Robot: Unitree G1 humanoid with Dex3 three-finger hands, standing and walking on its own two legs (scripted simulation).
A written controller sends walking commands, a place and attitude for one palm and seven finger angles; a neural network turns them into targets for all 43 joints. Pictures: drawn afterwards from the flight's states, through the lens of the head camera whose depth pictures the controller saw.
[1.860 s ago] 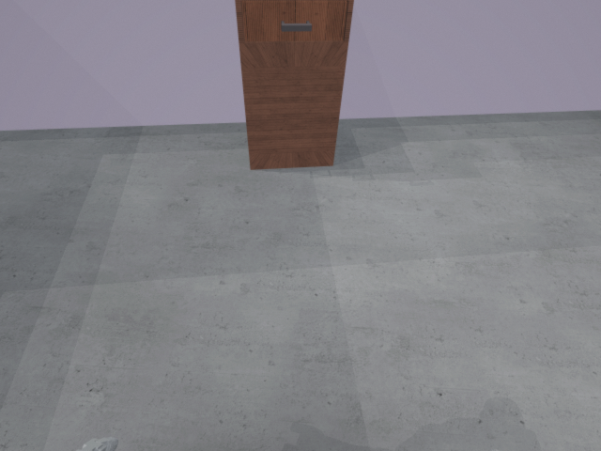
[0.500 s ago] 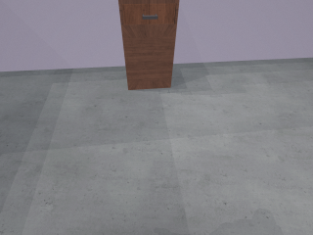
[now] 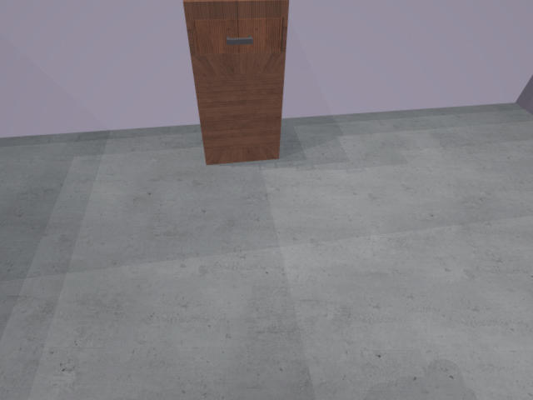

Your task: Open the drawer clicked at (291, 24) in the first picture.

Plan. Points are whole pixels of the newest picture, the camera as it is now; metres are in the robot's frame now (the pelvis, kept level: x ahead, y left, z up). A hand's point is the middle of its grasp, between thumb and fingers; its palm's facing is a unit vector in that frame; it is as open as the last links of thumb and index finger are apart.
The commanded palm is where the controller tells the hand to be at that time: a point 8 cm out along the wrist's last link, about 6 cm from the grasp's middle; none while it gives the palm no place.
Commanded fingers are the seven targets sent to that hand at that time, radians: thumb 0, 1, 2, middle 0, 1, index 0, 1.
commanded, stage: walk to a spot facing it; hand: left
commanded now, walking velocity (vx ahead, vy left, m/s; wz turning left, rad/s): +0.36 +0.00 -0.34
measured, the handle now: (239, 39) +1.53 +0.23 -0.05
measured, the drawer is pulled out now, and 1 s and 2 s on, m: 0.00 0.00 0.00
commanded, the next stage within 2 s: turn to face it in 1.70 s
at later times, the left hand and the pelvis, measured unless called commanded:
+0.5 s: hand out of the picture +0.07 +0.18 -0.18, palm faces -0.02 -0.99 -0.13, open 7.4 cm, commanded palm none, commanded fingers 0.00 0.90 0.90 -0.20 -0.30 -0.20 -0.30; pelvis +0.17 +0.01 -0.02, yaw -8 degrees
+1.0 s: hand (241, 232) +0.53 +0.10 -0.16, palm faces -0.29 -0.93 -0.21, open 7.3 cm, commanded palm none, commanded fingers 0.00 0.90 0.90 -0.20 -0.30 -0.20 -0.30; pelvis +0.37 -0.04 -0.01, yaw -16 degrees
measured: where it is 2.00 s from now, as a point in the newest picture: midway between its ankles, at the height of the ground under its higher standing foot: (304, 284)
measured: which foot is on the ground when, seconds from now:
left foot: down 0.00-0.12, up 0.14-0.48, down 0.50-0.94, up 0.96-1.00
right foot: down 0.00-0.50, up 0.52-0.90, down 0.92-1.00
